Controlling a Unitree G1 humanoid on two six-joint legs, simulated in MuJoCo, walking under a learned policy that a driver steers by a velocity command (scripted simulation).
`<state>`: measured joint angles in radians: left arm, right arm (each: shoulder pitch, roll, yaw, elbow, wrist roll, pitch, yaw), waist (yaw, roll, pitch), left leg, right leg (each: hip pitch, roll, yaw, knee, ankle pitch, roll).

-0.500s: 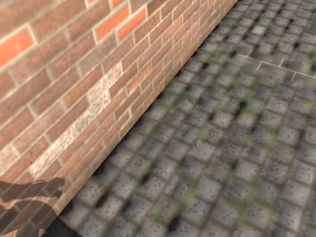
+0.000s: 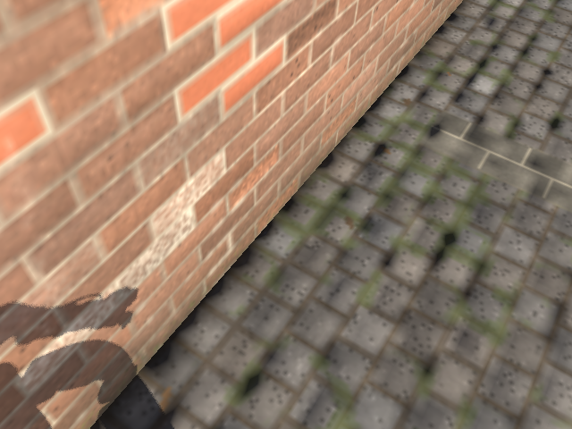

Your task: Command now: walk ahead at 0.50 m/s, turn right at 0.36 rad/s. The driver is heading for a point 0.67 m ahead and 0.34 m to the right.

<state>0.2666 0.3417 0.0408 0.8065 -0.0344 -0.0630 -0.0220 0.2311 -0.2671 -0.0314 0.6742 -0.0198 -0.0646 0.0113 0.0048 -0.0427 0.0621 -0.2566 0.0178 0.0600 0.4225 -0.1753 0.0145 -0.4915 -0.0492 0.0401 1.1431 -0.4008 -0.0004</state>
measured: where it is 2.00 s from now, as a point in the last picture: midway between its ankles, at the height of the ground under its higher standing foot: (422, 359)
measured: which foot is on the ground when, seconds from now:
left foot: down 0.00-0.34, up 0.36-0.88, down 0.90-1.00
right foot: up 0.00-0.32, down 0.34-0.92, up 0.94-1.00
